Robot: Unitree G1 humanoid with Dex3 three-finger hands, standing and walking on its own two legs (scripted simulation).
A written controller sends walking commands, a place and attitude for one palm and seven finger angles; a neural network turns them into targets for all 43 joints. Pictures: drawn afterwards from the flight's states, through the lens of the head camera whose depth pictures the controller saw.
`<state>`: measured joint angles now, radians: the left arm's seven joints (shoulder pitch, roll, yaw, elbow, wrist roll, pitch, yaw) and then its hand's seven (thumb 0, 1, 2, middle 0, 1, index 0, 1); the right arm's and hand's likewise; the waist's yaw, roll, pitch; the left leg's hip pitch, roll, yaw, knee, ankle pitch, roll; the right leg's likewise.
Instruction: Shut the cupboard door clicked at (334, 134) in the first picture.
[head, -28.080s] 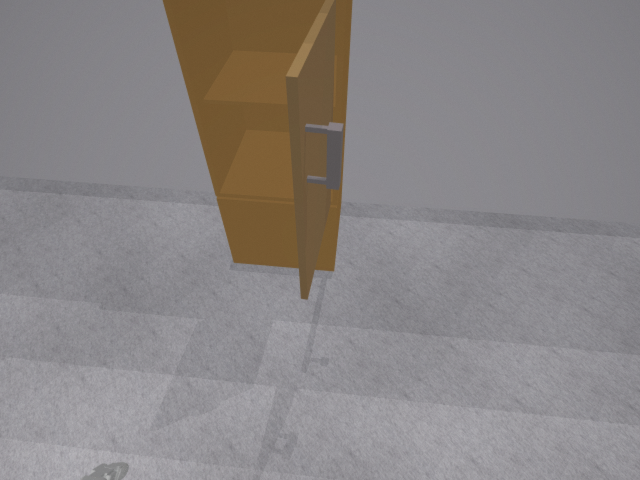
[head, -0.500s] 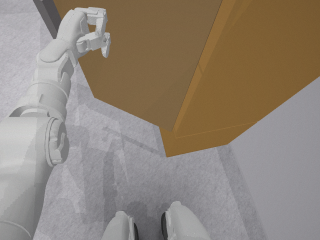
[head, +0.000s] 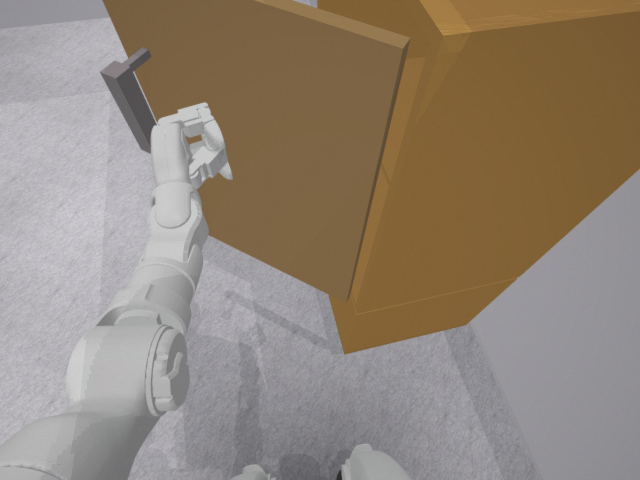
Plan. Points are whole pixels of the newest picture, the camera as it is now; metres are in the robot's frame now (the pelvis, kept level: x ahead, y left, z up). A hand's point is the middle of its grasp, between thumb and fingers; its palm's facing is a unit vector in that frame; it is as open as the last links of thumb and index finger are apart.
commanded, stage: pull the fist back off the door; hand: left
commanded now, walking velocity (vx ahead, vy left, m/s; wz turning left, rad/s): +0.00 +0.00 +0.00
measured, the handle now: (147, 102) +0.61 +0.18 +0.09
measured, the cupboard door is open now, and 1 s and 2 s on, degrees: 49 49 49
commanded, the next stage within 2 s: draw the hand back to the body in 0.34 s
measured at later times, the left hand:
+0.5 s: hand (223, 192) +0.44 +0.07 +0.09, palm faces +0.07 -1.00 -0.01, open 3.1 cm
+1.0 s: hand (121, 274) +0.32 +0.15 +0.14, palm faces +0.07 -1.00 -0.05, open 3.1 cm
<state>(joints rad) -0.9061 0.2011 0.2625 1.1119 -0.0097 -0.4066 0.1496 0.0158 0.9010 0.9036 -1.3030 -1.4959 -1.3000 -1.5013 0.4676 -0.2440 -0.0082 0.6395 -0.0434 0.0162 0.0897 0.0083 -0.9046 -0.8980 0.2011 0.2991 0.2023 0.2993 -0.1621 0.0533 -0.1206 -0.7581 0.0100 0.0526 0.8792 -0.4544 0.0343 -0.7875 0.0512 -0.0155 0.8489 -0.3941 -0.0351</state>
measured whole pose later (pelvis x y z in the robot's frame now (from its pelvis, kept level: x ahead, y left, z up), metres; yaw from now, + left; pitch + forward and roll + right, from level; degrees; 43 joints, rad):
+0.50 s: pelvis -0.01 -0.01 +0.01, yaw +2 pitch +14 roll +0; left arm -0.73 0.11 0.12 0.96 -0.07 -0.38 0.13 0.02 0.90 0.90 -1.31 -1.50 -1.30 -1.50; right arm 0.28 -0.23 0.01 0.63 0.00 -0.02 0.04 0.01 -0.91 -0.90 0.20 0.30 0.20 0.30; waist -0.09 0.03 -0.10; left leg -0.66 -0.01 0.02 0.84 -0.42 0.02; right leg -0.69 0.03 -0.04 0.83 -0.38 -0.05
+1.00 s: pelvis -0.01 -0.01 +0.03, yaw +2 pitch +3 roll +0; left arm -0.13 0.18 0.09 0.23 -0.18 -0.12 -0.05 0.02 0.90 0.90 -1.27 -1.46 -1.27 -1.46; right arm 0.23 -0.26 0.01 0.58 0.06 -0.04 -0.04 0.02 -0.91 -0.90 0.20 0.30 0.20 0.30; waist 0.00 0.05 -0.06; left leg -0.32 -0.02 0.03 0.61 -0.34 0.03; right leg -0.35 0.03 -0.02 0.61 -0.31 -0.04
